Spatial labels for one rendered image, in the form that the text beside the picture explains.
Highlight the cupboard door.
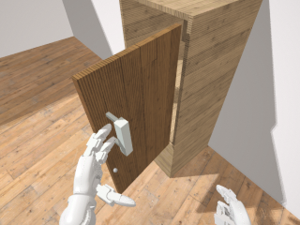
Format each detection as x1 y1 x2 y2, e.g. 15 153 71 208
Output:
71 23 182 194

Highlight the robot left hand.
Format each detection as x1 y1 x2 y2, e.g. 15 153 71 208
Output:
73 123 136 207

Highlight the robot right hand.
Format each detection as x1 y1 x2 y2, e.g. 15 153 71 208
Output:
214 185 252 225

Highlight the left robot forearm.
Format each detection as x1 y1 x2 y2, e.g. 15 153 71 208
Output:
59 193 97 225

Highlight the handle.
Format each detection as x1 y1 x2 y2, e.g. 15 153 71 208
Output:
105 112 133 156

